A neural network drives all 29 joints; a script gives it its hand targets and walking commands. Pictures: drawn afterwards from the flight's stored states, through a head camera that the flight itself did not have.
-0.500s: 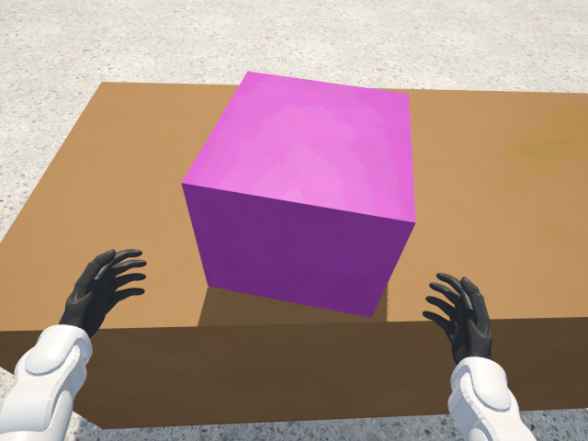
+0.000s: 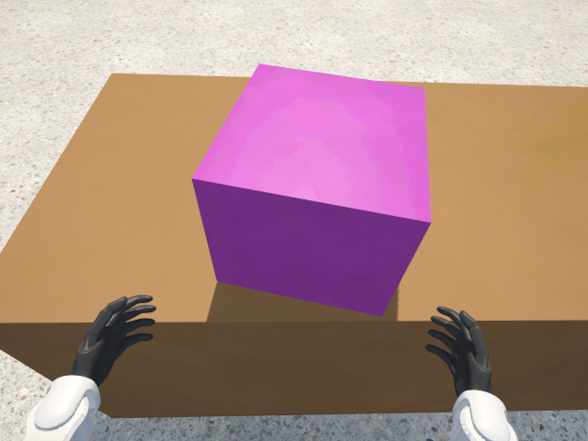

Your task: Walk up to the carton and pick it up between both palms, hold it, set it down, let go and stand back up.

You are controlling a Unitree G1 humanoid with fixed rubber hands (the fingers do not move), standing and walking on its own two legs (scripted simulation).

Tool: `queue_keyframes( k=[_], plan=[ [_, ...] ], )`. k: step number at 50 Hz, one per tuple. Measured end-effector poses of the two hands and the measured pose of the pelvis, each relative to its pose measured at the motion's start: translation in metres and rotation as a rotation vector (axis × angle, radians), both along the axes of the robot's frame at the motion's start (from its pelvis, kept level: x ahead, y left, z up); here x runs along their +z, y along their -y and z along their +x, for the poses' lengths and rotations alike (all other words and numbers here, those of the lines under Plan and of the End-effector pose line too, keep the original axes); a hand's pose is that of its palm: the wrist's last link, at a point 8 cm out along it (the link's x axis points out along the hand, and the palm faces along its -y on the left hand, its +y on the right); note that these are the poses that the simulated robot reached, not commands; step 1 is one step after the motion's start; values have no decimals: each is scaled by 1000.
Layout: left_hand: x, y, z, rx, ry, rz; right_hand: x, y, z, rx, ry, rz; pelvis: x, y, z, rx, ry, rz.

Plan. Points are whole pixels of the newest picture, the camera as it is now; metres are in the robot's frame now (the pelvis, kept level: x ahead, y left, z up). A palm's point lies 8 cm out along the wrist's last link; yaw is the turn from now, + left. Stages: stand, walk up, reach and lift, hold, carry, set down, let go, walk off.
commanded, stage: set down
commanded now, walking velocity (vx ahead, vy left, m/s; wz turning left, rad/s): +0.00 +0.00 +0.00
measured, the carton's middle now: (318, 186) +0.49 +0.00 +0.04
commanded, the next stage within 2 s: let go in 1.12 s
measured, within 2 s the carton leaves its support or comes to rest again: neither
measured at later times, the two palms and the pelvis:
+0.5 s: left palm (126, 393) +0.17 +0.24 -0.03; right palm (476, 402) +0.18 -0.22 -0.04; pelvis +0.01 -0.02 +0.00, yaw +0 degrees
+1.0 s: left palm (150, 408) +0.16 +0.22 -0.07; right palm (484, 422) +0.17 -0.24 -0.07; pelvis +0.01 -0.02 +0.00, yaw +0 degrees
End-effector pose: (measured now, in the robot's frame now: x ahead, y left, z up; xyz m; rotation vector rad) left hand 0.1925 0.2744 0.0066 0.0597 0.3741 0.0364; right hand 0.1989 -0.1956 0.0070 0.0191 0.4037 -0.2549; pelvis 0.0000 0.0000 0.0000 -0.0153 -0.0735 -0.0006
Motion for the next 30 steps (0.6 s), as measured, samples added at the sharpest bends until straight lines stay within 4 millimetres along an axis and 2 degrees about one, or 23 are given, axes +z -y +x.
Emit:
queue_keyframes(
  k=[13,30],
  plan=[
    [-17,16,-11,19,-94,26,-22,8,-5,45,-48,-8,1,7,7,-2,8,6],
    [-49,39,-29,56,-254,49,-51,26,-19,108,-147,-55,2,22,9,-1,13,18]
  ],
)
